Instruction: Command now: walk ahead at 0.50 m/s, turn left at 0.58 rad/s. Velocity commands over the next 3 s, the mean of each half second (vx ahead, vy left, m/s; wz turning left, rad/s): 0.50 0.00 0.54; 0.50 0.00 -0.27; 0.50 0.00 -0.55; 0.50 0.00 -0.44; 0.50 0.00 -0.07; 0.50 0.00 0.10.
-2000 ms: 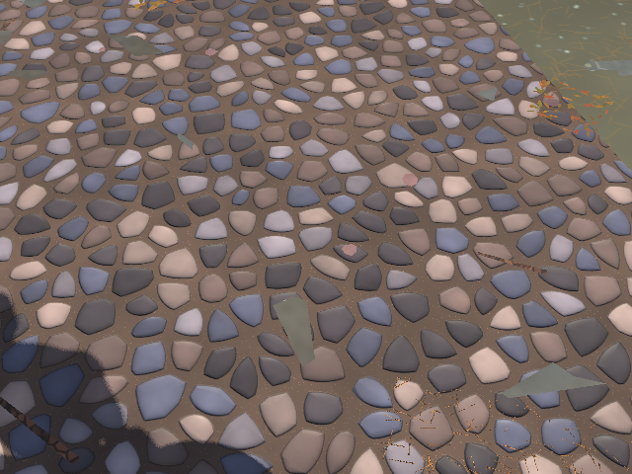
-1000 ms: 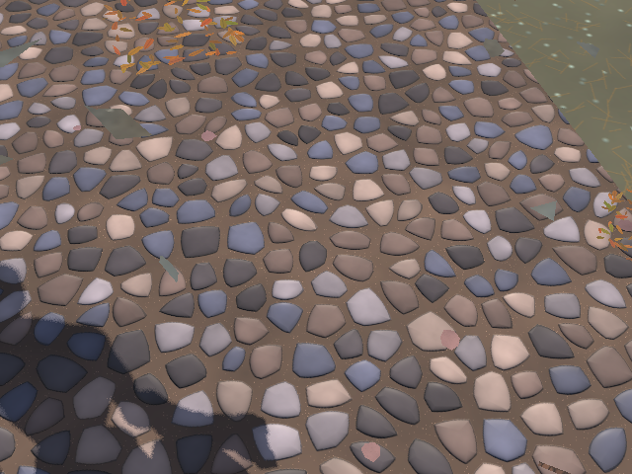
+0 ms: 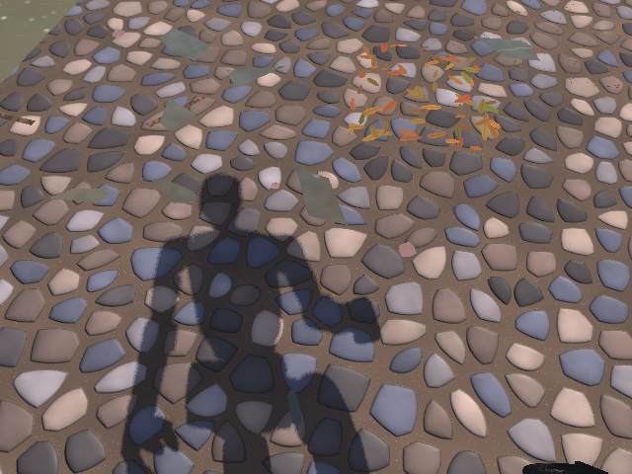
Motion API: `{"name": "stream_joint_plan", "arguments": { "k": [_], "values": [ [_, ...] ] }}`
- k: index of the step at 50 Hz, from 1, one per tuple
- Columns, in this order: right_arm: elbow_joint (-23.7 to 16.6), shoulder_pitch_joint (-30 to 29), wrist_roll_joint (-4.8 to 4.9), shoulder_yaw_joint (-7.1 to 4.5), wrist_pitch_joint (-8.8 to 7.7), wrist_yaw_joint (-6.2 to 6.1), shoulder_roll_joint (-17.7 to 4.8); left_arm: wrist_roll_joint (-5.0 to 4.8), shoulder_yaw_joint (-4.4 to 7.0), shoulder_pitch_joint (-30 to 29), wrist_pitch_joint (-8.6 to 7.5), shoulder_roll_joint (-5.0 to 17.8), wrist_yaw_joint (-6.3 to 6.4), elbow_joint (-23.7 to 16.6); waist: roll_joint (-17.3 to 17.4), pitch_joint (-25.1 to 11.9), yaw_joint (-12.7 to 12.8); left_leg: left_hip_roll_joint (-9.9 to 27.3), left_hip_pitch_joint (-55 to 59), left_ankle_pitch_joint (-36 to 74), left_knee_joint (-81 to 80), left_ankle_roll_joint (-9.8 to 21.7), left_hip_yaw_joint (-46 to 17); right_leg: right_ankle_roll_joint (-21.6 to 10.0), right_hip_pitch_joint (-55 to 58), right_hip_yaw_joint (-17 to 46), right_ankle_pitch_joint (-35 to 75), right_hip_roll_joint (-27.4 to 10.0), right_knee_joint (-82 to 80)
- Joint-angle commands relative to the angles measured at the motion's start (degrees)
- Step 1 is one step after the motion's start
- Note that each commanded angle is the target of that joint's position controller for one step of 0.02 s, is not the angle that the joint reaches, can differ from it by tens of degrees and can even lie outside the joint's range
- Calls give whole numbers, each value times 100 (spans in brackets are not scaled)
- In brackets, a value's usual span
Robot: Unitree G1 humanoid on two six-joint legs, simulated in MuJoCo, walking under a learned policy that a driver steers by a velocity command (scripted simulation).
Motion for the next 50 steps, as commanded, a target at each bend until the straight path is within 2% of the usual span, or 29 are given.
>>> {"name": "stream_joint_plan", "arguments": {
  "k": [1, 2, 3, 4, 5, 6, 7, 9, 11, 14, 18, 22, 23, 25, 26, 27, 28, 29, 30, 31, 32, 33, 35, 37, 39, 43, 47, 49, 50],
  "values": [
    [252, 2129, -69, -530, -84, -218, -1644, -89, 72, 99, 3, 425, -89, -835, 1238, -1782, -810, 1649, 4363, -844, -766, 1179, -3180, -202, -3462, 366, 607, -97, 4540],
    [121, 2289, 106, -553, -1, -260, -1763, -35, 160, -544, -66, 823, -131, -1083, 749, -2045, -992, 2104, 4522, -555, -1624, 1451, -4993, -85, -4396, 1638, -408, 497, 5414],
    [214, 2098, 135, -514, 35, -311, -1628, -71, 141, -1053, -121, 794, -160, -1245, 306, -1238, -927, 1940, 4075, 27, -1672, 1291, -3956, -165, -4890, 1974, 207, 156, 5328],
    [234, 1834, 191, -431, 9, -335, -1307, -91, 87, -978, -183, 698, -154, -1199, 80, -741, -685, 1737, 3307, 706, -1706, 1092, -3330, -210, -4665, 2001, 679, -53, 4772],
    [197, 1554, 214, -371, -35, -351, -1092, -35, 99, -875, -162, 700, -136, -1114, -79, -482, -434, 1422, 2697, 1261, -1778, 880, -2857, -204, -4279, 2043, 815, -191, 4311],
    [166, 1362, 265, -311, -79, -365, -931, 82, 101, -726, -59, 704, -133, -1095, -28, -450, -224, 1190, 2281, 1591, -1862, 797, -2542, -146, -3897, 2086, 843, -243, 4061],
    [130, 1304, 278, -275, -135, -352, -864, 145, 100, -614, 52, 686, -144, -1061, 19, -514, -135, 1065, 2067, 1790, -1912, 770, -2386, -94, -3637, 2097, 844, -246, 3895],
    [172, 1486, 306, -281, -238, -325, -960, 167, 87, -685, 194, 607, -189, -1128, 19, -494, -89, 901, 1883, 1963, -2021, 785, -2236, 6, -3626, 2019, 966, -192, 3576],
    [214, 1740, 285, -307, -266, -314, -1081, 158, 72, -1098, 247, 586, -205, -1287, 80, -333, -197, 806, 1809, 1719, -2163, 728, -2233, 82, -3889, 1967, 1371, -165, 3161],
    [275, 2155, 283, -305, -259, -311, -1096, 134, 64, -1834, 263, 643, -206, -1546, 199, -124, -457, 765, 2080, 1502, -2245, 598, -2389, 141, -4392, 1990, 1984, -105, 2430],
    [322, 2568, 271, -305, -255, -342, -1134, 104, 14, -2507, 226, 636, -245, -1806, 283, -102, -709, 743, 2589, 1801, -2039, 491, -2506, 103, -4570, 2028, 2497, 95, 1650],
    [385, 2823, 216, -265, -259, -414, -1093, 67, -71, -2946, 126, 592, -303, -2020, 399, -41, -862, 831, 2993, 2462, -1805, 402, -2463, -93, -4307, 1856, 2622, 297, 845],
    [414, 2829, 208, -241, -277, -433, -1067, 58, -79, -2926, 98, 593, -311, -2033, 435, -16, -842, 891, 3003, 2608, -1811, 320, -2426, -206, -4031, 1819, 2638, 325, 638],
    [407, 2608, 185, -239, -323, -447, -1178, 46, -31, -2472, 70, 720, -281, -1921, 536, -52, -582, 954, 2930, 3386, -1619, 88, -2248, -473, -3151, 1727, 2304, 487, 297],
    [420, 2537, 164, -251, -343, -449, -1256, 30, 30, -2020, 57, 851, -232, -1779, 575, -254, -390, 921, 3013, 4302, -1161, -5, -2118, -602, -2596, 1647, 1999, 675, 241],
    [443, 2458, 142, -255, -341, -432, -1304, 16, 95, -1238, 24, 953, -162, -1528, 431, -652, -12, 733, 3053, 4867, -198, -99, -1855, -750, -1782, 1530, 1975, 856, -58],
    [405, 2447, 143, -217, -351, -421, -1201, 70, 162, -397, -24, 1126, -92, -1325, 267, -1172, 358, 520, 2445, 4067, 1046, -181, -1654, -960, -581, 1973, 1917, 412, -91],
    [222, 2962, 315, -111, -359, -384, -724, 193, 314, 257, -44, 1767, -63, -1295, -930, -2040, 263, -234, 854, 1574, 3232, -474, -1208, -1685, 1039, 4480, 1458, -1125, -167],
    [269, 3092, 212, -121, -381, -367, -854, 13, 321, 83, 58, 1653, -161, -1140, -1473, -2022, 17, -739, -271, -1749, 4128, -534, -1155, -2047, 1142, 6505, 1584, -1593, -1152],
    [214, 2683, 53, -116, -362, -367, -957, -107, 248, -559, 98, 1311, -222, -1271, -730, -1017, -230, -264, -774, -1395, 4361, -505, -1305, -2018, 339, 6028, 935, -1414, -1251],
    [127, 2156, 20, -87, -381, -331, -971, -116, 177, -891, 93, 990, -251, -1338, -176, -536, -214, -3, -817, -1002, 4093, -523, -1248, -1918, -331, 5226, 1109, -1180, -1318],
    [30, 1899, 23, -64, -384, -297, -899, -70, 128, -949, 78, 858, -248, -1298, -95, -246, -287, 174, -757, -849, 3717, -543, -1187, -1780, -805, 4707, 1610, -872, -1439],
    [-37, 1899, -45, -15, -279, -257, -799, -84, 107, -824, 12, 858, -236, -1127, -314, -228, -466, 345, -399, -766, 3164, -688, -1114, -1629, -1246, 4130, 2424, -473, -1576],
    [-89, 1846, -47, 23, -215, -240, -743, -131, 152, -582, -48, 982, -233, -1024, -410, -346, -472, 361, -364, -753, 2852, -835, -976, -1713, -1316, 3874, 2989, -348, -1629],
    [-244, 1423, -25, 64, -183, -235, -696, -141, 186, -409, -38, 1071, -208, -978, -389, -249, -397, 418, -589, -516, 2389, -984, -869, -1758, -1420, 3744, 2887, -264, -1775],
    [-590, 374, 21, 153, -180, -213, -590, -159, 230, -3, 7, 1100, -187, -907, -393, -108, -77, 408, -772, 425, 1151, -1181, -774, -1547, -1322, 3640, 2858, -54, -1791],
    [-823, -273, 94, 201, -231, -206, -587, -102, 272, 351, 47, 1167, -147, -885, -420, -196, 179, 217, -672, 687, 427, -1196, -757, -1444, -907, 3791, 3416, -69, -1368],
    [-904, -362, 122, 199, -277, -224, -644, -57, 293, 354, 71, 1214, -119, -930, -474, -251, 169, 113, -428, 492, 136, -1132, -808, -1368, -773, 3970, 3704, -140, -1078],
    [-895, -231, 129, 181, -302, -239, -706, -44, 307, 243, 80, 1249, -99, -982, -508, -285, 64, 72, -118, 330, -70, -1077, -855, -1282, -818, 4075, 3730, -166, -934]
  ]
}}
